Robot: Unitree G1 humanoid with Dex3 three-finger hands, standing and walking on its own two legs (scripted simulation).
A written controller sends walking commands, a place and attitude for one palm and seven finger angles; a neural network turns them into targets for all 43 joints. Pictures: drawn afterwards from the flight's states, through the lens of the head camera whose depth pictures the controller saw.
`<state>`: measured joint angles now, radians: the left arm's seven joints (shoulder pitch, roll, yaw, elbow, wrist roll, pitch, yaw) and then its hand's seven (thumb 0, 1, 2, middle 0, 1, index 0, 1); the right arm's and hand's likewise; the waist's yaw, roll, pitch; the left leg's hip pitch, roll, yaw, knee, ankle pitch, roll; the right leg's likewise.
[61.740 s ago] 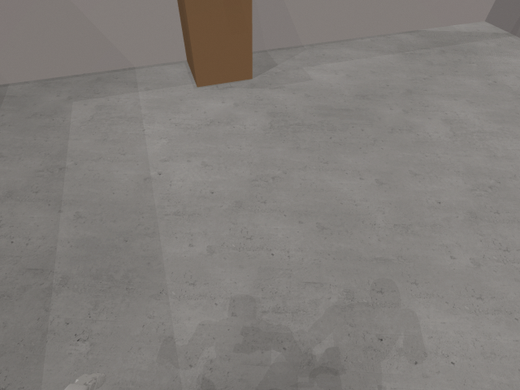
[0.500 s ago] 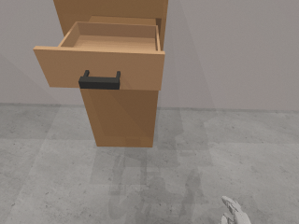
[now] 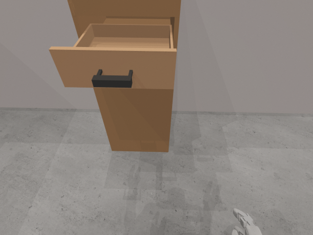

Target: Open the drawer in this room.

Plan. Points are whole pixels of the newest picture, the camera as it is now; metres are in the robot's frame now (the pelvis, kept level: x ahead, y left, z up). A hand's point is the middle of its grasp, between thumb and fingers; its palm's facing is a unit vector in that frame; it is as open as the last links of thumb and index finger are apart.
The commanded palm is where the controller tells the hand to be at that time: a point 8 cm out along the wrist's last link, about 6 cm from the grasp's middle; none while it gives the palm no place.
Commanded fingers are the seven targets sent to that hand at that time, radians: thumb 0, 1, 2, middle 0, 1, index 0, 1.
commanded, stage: let the arm hang, fingers relaxed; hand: left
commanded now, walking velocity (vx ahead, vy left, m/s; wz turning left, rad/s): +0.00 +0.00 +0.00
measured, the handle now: (114, 76) +0.54 +0.15 +0.14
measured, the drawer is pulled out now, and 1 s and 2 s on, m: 0.28 0.28 0.28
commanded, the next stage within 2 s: look to check the result in 1.20 s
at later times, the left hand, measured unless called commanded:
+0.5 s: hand out of the picture -0.04 +0.17 -0.18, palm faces +0.11 -0.98 -0.18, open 6.9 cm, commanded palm none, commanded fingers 0.00 0.90 0.90 -0.20 -0.30 -0.20 -0.30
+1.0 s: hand out of the picture -0.01 +0.18 -0.16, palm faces +0.05 -0.98 -0.21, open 7.3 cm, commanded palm none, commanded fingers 0.00 0.90 0.90 -0.20 -0.30 -0.20 -0.30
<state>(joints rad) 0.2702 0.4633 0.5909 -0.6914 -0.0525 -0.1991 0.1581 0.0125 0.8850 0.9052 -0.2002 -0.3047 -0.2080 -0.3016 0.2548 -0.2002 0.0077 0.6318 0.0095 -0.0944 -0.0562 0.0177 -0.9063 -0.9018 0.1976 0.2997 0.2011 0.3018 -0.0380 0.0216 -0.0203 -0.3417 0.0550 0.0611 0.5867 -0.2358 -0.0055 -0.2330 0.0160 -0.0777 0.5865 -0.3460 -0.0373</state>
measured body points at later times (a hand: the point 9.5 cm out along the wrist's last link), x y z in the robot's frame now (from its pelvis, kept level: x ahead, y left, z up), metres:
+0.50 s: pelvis +0.00 -0.01 +0.00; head +0.03 +0.02 +0.45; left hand -0.05 +0.22 -0.16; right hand +0.03 -0.26 -0.14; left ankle +0.02 +0.12 -0.73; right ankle -0.02 -0.10 -0.73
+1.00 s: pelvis -0.03 +0.01 +0.01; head -0.03 -0.01 +0.46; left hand -0.02 +0.23 -0.14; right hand -0.04 -0.19 -0.16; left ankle +0.02 +0.12 -0.73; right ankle -0.02 -0.10 -0.73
